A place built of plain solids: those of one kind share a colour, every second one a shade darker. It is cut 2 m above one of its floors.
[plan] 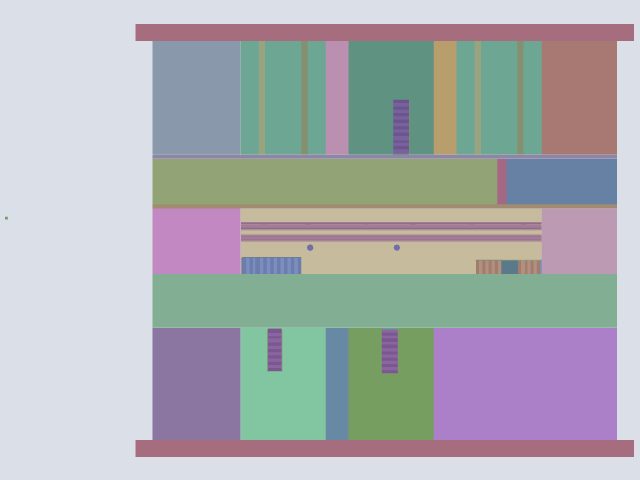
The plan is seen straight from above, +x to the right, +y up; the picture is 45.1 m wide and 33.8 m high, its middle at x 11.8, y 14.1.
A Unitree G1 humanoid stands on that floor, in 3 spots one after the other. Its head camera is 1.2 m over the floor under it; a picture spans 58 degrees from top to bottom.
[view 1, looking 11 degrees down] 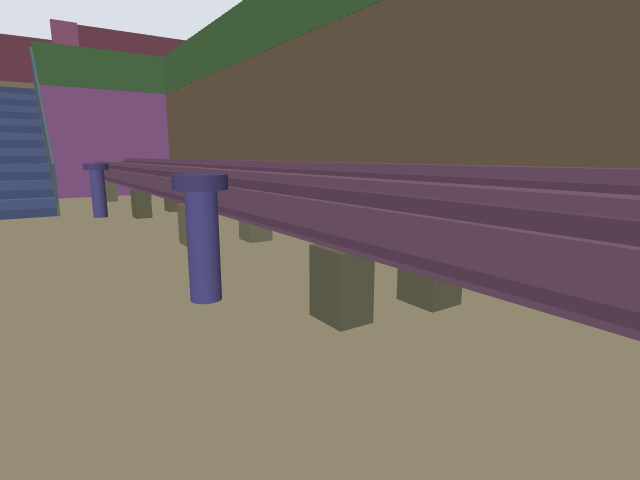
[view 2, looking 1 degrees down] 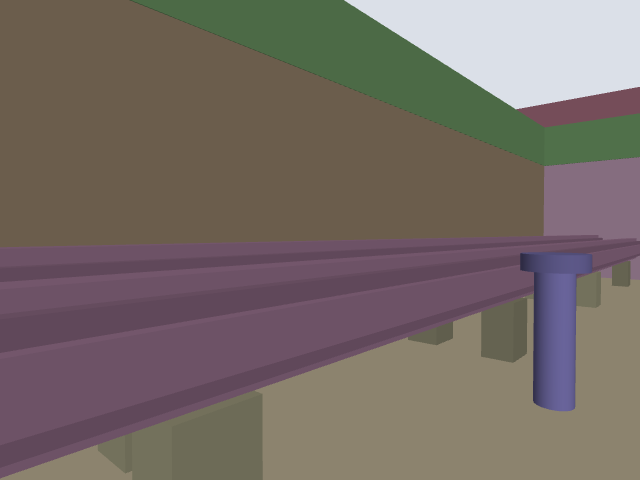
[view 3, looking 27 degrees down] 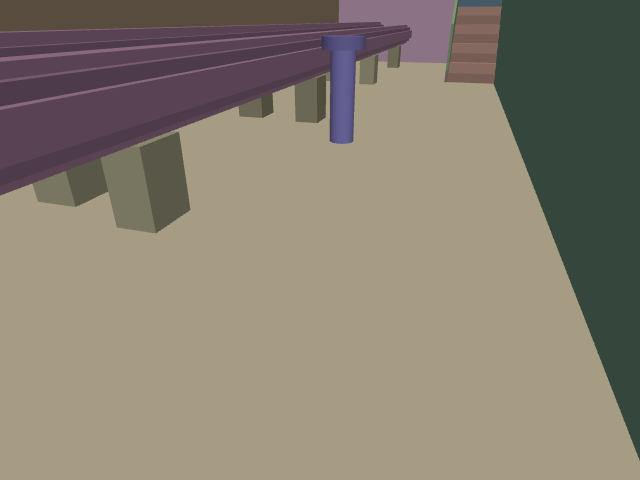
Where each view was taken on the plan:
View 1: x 20.68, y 12.39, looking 146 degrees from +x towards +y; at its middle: pipe_main_metal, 3.04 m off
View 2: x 13.88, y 12.76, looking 42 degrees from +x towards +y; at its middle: floor_hall3a_brick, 5.31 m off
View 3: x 12.58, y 12.39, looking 17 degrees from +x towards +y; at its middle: floor_aisle_concrete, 2.64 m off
